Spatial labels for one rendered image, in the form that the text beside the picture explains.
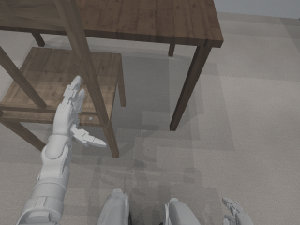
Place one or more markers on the robot left shin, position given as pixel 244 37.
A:
pixel 118 190

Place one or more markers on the chair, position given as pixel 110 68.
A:
pixel 38 87

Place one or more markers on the robot right hand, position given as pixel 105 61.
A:
pixel 241 218

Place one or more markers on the left robot forearm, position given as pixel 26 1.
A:
pixel 46 201

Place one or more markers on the table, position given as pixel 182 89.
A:
pixel 174 22

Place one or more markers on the robot left hand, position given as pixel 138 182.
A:
pixel 67 113

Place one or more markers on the right robot thigh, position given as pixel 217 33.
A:
pixel 178 213

